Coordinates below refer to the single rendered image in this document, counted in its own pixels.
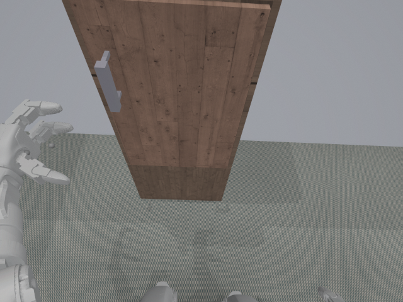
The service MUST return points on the left robot shin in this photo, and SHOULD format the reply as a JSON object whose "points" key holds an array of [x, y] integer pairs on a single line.
{"points": [[162, 283]]}

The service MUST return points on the cupboard door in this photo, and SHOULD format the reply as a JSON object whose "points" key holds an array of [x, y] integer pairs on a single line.
{"points": [[184, 68]]}

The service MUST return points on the left robot forearm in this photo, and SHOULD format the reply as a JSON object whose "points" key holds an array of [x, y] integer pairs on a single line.
{"points": [[12, 250]]}

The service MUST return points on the robot left thigh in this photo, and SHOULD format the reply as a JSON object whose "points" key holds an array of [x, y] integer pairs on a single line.
{"points": [[160, 294]]}

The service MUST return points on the right robot hand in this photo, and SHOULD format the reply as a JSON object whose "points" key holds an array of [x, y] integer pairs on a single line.
{"points": [[329, 296]]}

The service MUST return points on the handle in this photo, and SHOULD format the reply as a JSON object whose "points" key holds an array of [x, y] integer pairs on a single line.
{"points": [[105, 78]]}

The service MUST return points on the left robot upper arm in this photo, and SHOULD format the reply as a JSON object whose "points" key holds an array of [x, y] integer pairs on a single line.
{"points": [[17, 284]]}

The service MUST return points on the left robot hand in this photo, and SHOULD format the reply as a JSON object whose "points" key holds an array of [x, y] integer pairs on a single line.
{"points": [[14, 141]]}

